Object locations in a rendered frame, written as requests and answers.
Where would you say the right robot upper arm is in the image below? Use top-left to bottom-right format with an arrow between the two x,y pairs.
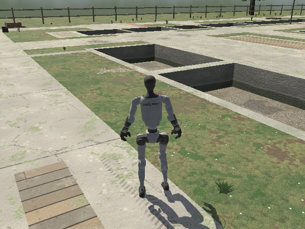
161,95 -> 175,121

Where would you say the robot right hand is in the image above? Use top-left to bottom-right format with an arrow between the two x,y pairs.
171,128 -> 182,139

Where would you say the robot head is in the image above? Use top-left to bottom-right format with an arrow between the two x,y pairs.
143,75 -> 158,98

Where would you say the robot left hand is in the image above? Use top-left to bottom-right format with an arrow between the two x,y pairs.
120,131 -> 131,141

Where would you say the left robot upper arm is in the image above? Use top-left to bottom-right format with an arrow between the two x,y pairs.
127,97 -> 141,123

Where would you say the robot right foot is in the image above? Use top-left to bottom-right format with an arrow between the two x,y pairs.
161,182 -> 169,191

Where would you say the robot right forearm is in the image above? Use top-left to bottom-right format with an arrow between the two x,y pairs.
170,114 -> 180,131

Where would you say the robot left forearm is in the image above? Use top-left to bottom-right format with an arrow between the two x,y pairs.
122,116 -> 131,133

